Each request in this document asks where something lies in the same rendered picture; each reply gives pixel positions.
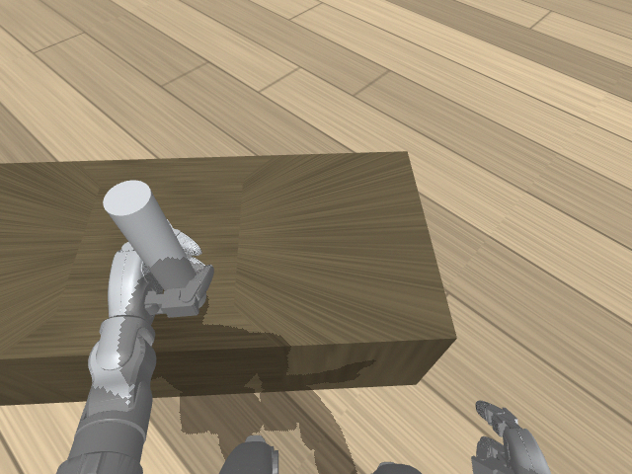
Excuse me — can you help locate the left robot hand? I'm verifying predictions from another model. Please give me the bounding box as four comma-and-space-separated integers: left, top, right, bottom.
108, 219, 214, 325

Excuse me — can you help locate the right robot hand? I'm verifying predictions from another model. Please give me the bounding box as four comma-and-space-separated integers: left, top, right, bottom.
471, 401, 551, 474

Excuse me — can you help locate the left robot arm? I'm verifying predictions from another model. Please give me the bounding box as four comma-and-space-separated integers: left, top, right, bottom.
56, 315, 156, 474

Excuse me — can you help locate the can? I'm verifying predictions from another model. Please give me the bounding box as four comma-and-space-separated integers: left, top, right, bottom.
103, 180, 206, 309

